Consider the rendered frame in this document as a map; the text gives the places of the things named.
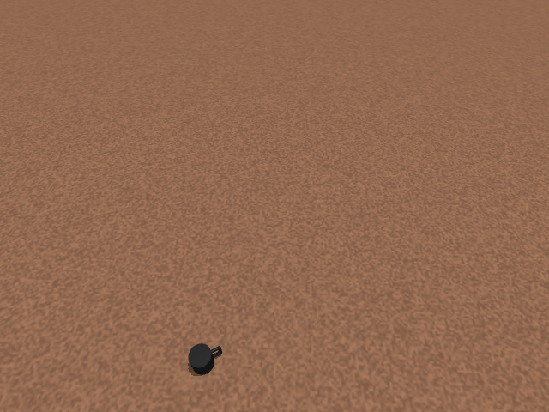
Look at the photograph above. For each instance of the mug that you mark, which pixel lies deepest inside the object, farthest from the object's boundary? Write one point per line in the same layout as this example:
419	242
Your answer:
201	358

